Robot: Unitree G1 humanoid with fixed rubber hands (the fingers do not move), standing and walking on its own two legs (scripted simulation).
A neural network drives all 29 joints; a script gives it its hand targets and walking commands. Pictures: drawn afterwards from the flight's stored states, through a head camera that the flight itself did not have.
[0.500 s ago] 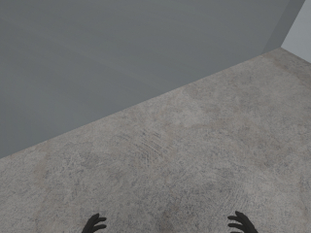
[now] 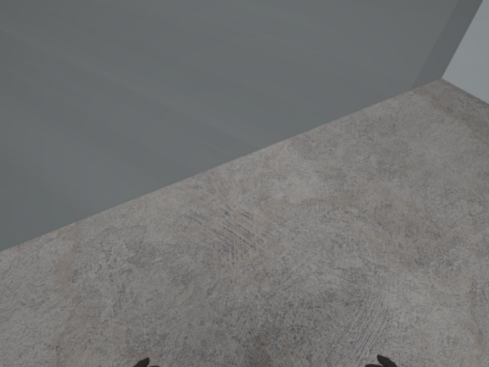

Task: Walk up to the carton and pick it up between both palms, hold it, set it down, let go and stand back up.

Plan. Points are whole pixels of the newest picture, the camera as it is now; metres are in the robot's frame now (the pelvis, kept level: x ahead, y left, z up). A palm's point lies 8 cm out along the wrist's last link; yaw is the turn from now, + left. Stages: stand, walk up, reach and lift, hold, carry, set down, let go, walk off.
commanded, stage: stand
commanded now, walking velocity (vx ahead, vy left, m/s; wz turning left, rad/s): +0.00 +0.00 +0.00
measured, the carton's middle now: out of the picture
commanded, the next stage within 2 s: walk up in 1.66 s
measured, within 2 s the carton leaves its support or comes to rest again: neither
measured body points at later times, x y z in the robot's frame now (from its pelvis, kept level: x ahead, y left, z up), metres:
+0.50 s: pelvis +0.00 +0.00 +0.01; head +0.01 +0.00 +0.46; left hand +0.02 +0.22 -0.15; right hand +0.02 -0.22 -0.15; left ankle +0.00 +0.13 -0.73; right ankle -0.01 -0.11 -0.73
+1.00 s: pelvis +0.01 -0.01 +0.01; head +0.02 -0.01 +0.46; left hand +0.00 +0.19 -0.15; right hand +0.00 -0.21 -0.15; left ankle +0.00 +0.13 -0.73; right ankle -0.01 -0.11 -0.73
